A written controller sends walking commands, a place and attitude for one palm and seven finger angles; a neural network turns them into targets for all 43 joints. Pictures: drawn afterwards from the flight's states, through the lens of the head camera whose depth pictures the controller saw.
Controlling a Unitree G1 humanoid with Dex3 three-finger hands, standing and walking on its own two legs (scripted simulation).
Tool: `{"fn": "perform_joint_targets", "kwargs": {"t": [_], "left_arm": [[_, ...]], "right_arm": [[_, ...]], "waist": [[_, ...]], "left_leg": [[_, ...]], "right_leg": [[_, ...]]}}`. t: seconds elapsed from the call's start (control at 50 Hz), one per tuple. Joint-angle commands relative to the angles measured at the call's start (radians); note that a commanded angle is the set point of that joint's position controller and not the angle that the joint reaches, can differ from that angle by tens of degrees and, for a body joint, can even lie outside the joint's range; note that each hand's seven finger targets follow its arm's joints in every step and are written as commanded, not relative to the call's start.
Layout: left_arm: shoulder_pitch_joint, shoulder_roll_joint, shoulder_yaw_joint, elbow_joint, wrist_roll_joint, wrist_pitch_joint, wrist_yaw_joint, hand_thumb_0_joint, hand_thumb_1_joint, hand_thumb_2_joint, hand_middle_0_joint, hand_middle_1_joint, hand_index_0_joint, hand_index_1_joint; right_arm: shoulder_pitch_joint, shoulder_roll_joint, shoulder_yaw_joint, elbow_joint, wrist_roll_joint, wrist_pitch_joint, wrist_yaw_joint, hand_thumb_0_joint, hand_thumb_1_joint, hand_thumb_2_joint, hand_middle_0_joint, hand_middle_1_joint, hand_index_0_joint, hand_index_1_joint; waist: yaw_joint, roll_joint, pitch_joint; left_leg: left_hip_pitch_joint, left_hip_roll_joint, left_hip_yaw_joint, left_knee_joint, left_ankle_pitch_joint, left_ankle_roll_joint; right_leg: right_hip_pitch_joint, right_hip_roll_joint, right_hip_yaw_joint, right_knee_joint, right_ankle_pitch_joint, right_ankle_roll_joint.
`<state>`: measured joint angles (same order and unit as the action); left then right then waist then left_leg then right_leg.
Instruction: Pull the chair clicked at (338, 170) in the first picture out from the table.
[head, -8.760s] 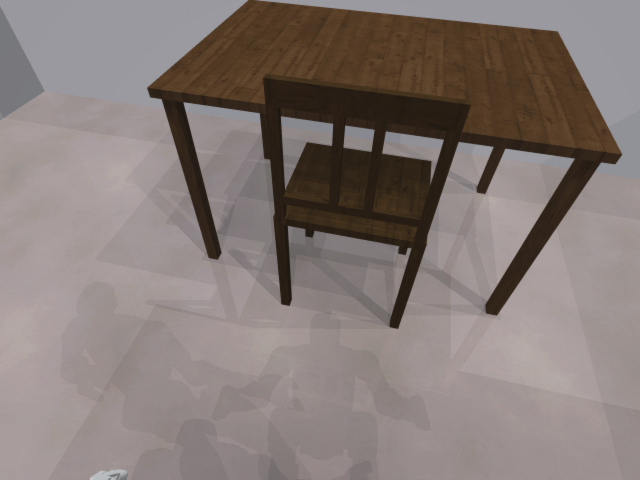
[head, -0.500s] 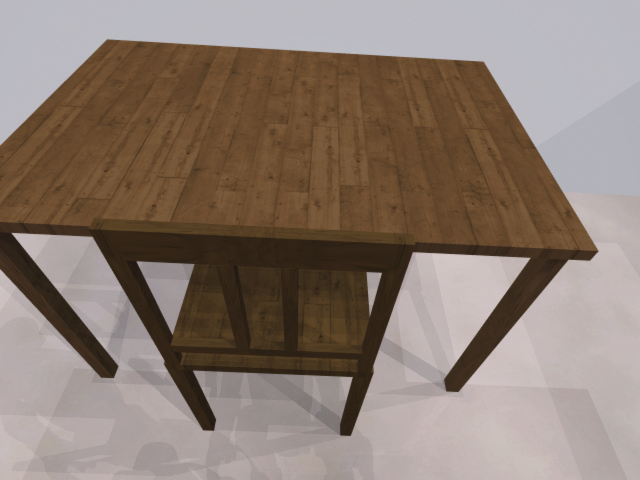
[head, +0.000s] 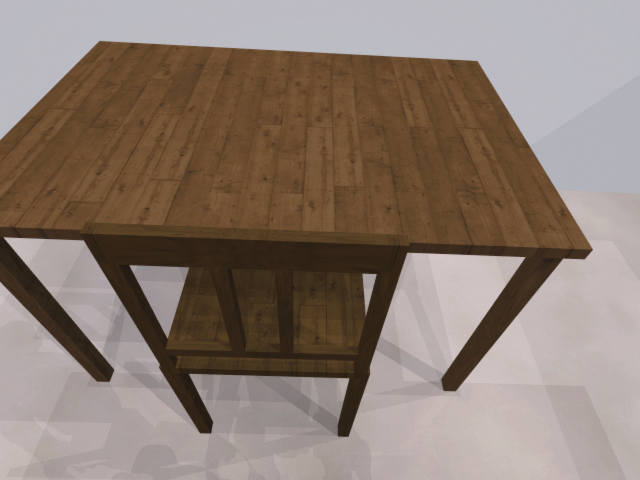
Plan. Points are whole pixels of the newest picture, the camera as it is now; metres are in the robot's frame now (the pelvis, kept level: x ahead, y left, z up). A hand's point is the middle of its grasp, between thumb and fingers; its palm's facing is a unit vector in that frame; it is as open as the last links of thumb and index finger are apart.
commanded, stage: raise the hand toward the chair's back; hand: left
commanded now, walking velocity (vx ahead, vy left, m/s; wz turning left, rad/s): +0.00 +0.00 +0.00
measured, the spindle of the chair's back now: (230, 311) +0.39 +0.17 -0.10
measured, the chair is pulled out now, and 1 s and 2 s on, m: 0.00 0.00 0.00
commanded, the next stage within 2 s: none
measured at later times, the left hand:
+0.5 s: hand out of the picture +0.12 +0.15 -0.10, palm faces +0.18 -0.98 -0.06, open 9.9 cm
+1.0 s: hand (191, 438) +0.18 +0.17 -0.04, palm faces +0.12 -0.99 -0.11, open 14.2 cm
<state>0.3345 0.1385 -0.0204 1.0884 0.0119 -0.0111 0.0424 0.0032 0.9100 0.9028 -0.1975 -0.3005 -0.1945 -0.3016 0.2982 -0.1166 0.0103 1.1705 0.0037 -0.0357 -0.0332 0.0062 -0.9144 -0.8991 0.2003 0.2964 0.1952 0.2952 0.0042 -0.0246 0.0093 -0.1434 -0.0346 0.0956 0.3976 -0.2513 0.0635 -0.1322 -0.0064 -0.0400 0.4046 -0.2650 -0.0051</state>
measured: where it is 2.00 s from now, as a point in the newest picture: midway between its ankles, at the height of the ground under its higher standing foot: outside the picture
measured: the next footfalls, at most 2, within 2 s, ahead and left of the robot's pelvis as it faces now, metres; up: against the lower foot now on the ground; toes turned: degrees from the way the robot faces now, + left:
none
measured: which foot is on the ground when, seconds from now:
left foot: down 0.00-1.00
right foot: down 0.00-1.00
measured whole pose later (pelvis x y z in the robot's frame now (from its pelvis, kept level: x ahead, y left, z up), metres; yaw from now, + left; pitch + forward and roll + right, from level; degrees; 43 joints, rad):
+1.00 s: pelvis -0.03 -0.04 -0.09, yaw +2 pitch +17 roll +0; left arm 0.41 0.22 0.24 0.07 -0.29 -0.54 -0.24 0.00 -0.06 0.49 -0.10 -0.15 -0.10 -0.15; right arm 0.25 -0.27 -0.05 0.65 0.04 -0.19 -0.04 0.01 -0.90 -0.90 0.20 0.30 0.20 0.30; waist -0.02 0.03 -0.14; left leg -0.92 0.00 -0.02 1.13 -0.52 0.00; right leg -0.88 0.03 -0.11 1.12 -0.54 -0.08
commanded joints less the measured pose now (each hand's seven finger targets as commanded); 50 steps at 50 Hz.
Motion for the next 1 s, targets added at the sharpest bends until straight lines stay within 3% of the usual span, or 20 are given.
{"fn": "perform_joint_targets", "kwargs": {"t": [0.0,0.02,0.06,0.08,0.12,0.16,0.2,0.22,0.26,0.32,0.38,0.44,0.48,0.54,0.6,0.72,0.78,0.84,0.92,0.98], "left_arm": [[-0.592,0.305,0.106,-1.513,-0.181,-0.220,0.032,0.000,0.877,0.890,-0.198,-0.296,-0.198,-0.296],[-0.446,0.337,0.144,-1.450,-0.133,-0.180,0.078,0.000,0.853,0.880,-0.195,-0.293,-0.195,-0.293],[0.087,-0.036,-0.077,-0.956,-0.120,-0.022,0.108,0.000,0.807,0.860,-0.191,-0.285,-0.191,-0.285],[0.016,-0.065,-0.113,-1.132,-0.168,-0.020,0.091,0.000,0.783,0.850,-0.188,-0.282,-0.188,-0.282],[-0.036,-0.026,-0.082,-1.183,-0.163,-0.108,0.056,0.000,0.737,0.830,-0.184,-0.274,-0.184,-0.274],[0.052,-0.039,-0.029,-0.975,-0.164,-0.202,0.015,0.000,0.690,0.810,-0.179,-0.267,-0.179,-0.267],[0.236,-0.069,0.010,-0.894,-0.209,-0.341,-0.082,0.000,0.643,0.790,-0.174,-0.260,-0.174,-0.260],[0.363,-0.021,0.080,-0.869,-0.231,-0.405,-0.139,0.000,0.620,0.780,-0.172,-0.256,-0.172,-0.256],[0.370,0.042,0.157,-0.922,-0.271,-0.532,-0.258,0.000,0.573,0.760,-0.167,-0.249,-0.167,-0.249],[0.352,0.184,0.286,-0.903,-0.191,-0.532,-0.256,0.000,0.503,0.730,-0.160,-0.238,-0.160,-0.238],[0.062,0.171,0.223,-1.171,-0.182,-0.547,-0.199,0.000,0.433,0.700,-0.153,-0.227,-0.153,-0.227],[-0.083,0.230,0.283,-1.503,-0.228,-0.698,-0.128,0.000,0.363,0.670,-0.146,-0.216,-0.146,-0.216],[-0.084,0.191,0.203,-1.536,-0.242,-0.774,-0.147,0.000,0.317,0.650,-0.142,-0.208,-0.142,-0.208],[-0.105,0.135,0.085,-1.429,-0.272,-0.776,-0.271,0.000,0.247,0.620,-0.135,-0.197,-0.135,-0.197],[-0.044,0.164,0.085,-1.159,-0.287,-0.620,-0.413,0.000,0.177,0.590,-0.128,-0.186,-0.128,-0.186],[0.081,0.322,0.418,-1.153,-0.368,-0.288,-0.396,0.000,0.037,0.530,-0.114,-0.164,-0.114,-0.164],[0.094,0.248,0.438,-1.330,-0.388,-0.382,-0.248,0.000,-0.033,0.500,-0.107,-0.153,-0.107,-0.153],[0.091,0.222,0.375,-1.317,-0.318,-0.502,-0.194,0.000,-0.103,0.470,-0.100,-0.142,-0.100,-0.142],[0.040,0.129,0.216,-1.103,-0.271,-0.584,-0.294,0.000,-0.197,0.430,-0.090,-0.128,-0.090,-0.128],[0.017,0.169,0.221,-1.076,-0.321,-0.568,-0.389,0.000,-0.267,0.400,-0.083,-0.117,-0.083,-0.117]], "right_arm": [[0.024,-0.335,-0.048,-0.466,0.039,-0.146,-0.025,0.000,-0.900,-0.900,0.200,0.300,0.200,0.300],[-0.058,-0.237,-0.006,-0.403,0.038,-0.226,-0.049,0.000,-0.900,-0.900,0.200,0.300,0.200,0.300],[-0.031,-0.193,-0.022,-0.346,0.038,-0.285,-0.021,0.000,-0.900,-0.900,0.200,0.300,0.200,0.300],[-0.021,-0.237,-0.029,-0.409,0.043,-0.289,-0.013,0.000,-0.900,-0.900,0.200,0.300,0.200,0.300],[-0.062,-0.270,-0.046,-0.494,0.028,-0.314,-0.014,0.000,-0.900,-0.900,0.200,0.300,0.200,0.300],[-0.068,-0.284,-0.067,-0.528,0.007,-0.300,-0.001,0.000,-0.900,-0.900,0.200,0.300,0.200,0.300],[-0.133,-0.277,-0.081,-0.594,0.005,-0.293,0.012,0.000,-0.900,-0.900,0.200,0.300,0.200,0.300],[-0.158,-0.269,-0.089,-0.619,0.010,-0.286,0.030,0.000,-0.900,-0.900,0.200,0.300,0.200,0.300],[-0.205,-0.284,-0.101,-0.691,0.005,-0.270,0.060,0.000,-0.900,-0.900,0.200,0.300,0.200,0.300],[-0.237,-0.263,-0.102,-0.755,0.015,-0.199,0.065,0.000,-0.900,-0.900,0.200,0.300,0.200,0.300],[-0.245,-0.236,-0.087,-0.829,0.011,-0.172,0.056,0.000,-0.900,-0.900,0.200,0.300,0.200,0.300],[-0.173,-0.213,-0.096,-0.808,-0.002,-0.191,0.030,0.000,-0.900,-0.900,0.200,0.300,0.200,0.300],[-0.164,-0.207,-0.082,-0.761,-0.001,-0.216,0.021,0.000,-0.900,-0.900,0.200,0.300,0.200,0.300],[-0.165,-0.235,-0.062,-0.719,0.009,-0.261,0.008,0.000,-0.900,-0.900,0.200,0.300,0.200,0.300],[-0.150,-0.264,-0.053,-0.711,0.039,-0.259,-0.019,0.000,-0.900,-0.900,0.200,0.300,0.200,0.300],[-0.214,-0.244,-0.059,-0.791,0.057,-0.184,-0.040,0.000,-0.900,-0.900,0.200,0.300,0.200,0.300],[-0.170,-0.187,-0.065,-0.765,0.040,-0.188,-0.023,0.000,-0.900,-0.900,0.200,0.300,0.200,0.300],[-0.150,-0.180,-0.077,-0.708,0.023,-0.204,-0.010,0.000,-0.900,-0.900,0.200,0.300,0.200,0.300],[-0.145,-0.226,-0.079,-0.672,0.028,-0.225,-0.005,0.000,-0.900,-0.900,0.200,0.300,0.200,0.300],[-0.124,-0.271,-0.088,-0.695,0.047,-0.243,-0.026,0.000,-0.900,-0.900,0.200,0.300,0.200,0.300]], "waist": [[-0.113,0.247,-0.383],[-0.063,0.283,-0.325],[-0.050,0.170,-0.129],[-0.049,0.169,-0.082],[-0.070,0.069,-0.050],[-0.077,-0.246,0.019],[-0.008,-0.416,-0.009],[0.051,-0.348,-0.036],[0.063,-0.201,-0.140],[0.108,0.049,-0.204],[0.058,0.147,-0.232],[0.009,0.168,-0.465],[-0.030,0.209,-0.450],[-0.109,0.144,-0.381],[-0.124,-0.027,-0.274],[0.044,-0.084,-0.477],[0.054,-0.052,-0.519],[0.026,-0.021,-0.448],[-0.070,-0.058,-0.254],[-0.059,-0.050,-0.305]], "left_leg": [[0.227,0.072,-0.160,0.025,0.521,-0.075],[0.248,0.129,-0.131,-0.019,0.562,-0.094],[0.082,0.117,-0.175,-0.046,0.424,-0.095],[0.015,0.103,-0.190,-0.009,0.348,-0.087],[-0.098,0.068,-0.175,0.109,0.155,-0.067],[-0.296,0.052,-0.183,0.232,-0.019,-0.057],[-0.462,0.042,-0.152,0.321,-0.085,-0.062],[-0.498,0.025,-0.122,0.342,-0.071,-0.074],[-0.532,0.005,-0.090,0.429,-0.023,-0.086],[-0.598,-0.011,-0.053,0.484,-0.016,-0.078],[-0.661,-0.004,-0.051,0.562,-0.116,-0.057],[-0.625,0.021,-0.090,0.667,-0.038,-0.035],[-0.630,0.030,-0.108,0.717,-0.024,-0.035],[-0.695,0.049,-0.124,0.774,-0.064,-0.026],[-0.853,0.046,-0.125,0.795,-0.167,-0.020],[-0.821,0.013,-0.125,0.702,-0.070,-0.034],[-0.761,0.025,-0.131,0.659,0.014,-0.053],[-0.768,0.034,-0.121,0.651,0.037,-0.054],[-0.838,0.034,-0.131,0.699,-0.058,-0.038],[-0.813,0.029,-0.127,0.691,-0.106,-0.029]], "right_leg": [[-0.061,-0.025,0.010,0.075,0.343,-0.019],[-0.127,-0.002,-0.002,0.167,0.066,-0.014],[-0.275,-0.004,-0.025,0.233,-0.108,-0.023],[-0.272,-0.015,-0.042,0.225,-0.077,-0.016],[-0.284,-0.008,-0.056,0.158,-0.029,-0.015],[-0.430,0.001,-0.078,0.183,-0.097,-0.015],[-0.521,0.006,-0.074,0.268,-0.192,-0.013],[-0.498,0.005,-0.050,0.297,-0.169,-0.024],[-0.464,-0.010,-0.024,0.404,-0.034,-0.036],[-0.467,-0.018,-0.001,0.503,0.004,-0.050],[-0.589,-0.015,0.049,0.535,-0.126,-0.051],[-0.551,-0.003,0.125,0.555,-0.078,-0.037],[-0.628,0.004,0.133,0.564,-0.084,-0.038],[-0.666,-0.011,0.155,0.536,-0.090,-0.015],[-0.632,-0.039,0.222,0.453,-0.197,0.031],[-0.271,-0.097,0.258,0.435,0.042,0.069],[-0.195,-0.091,0.214,0.497,0.363,0.064],[-0.294,-0.072,0.178,0.534,0.377,0.042],[-0.520,-0.064,0.187,0.502,0.124,0.060],[-0.532,-0.061,0.187,0.462,-0.073,0.043]]}}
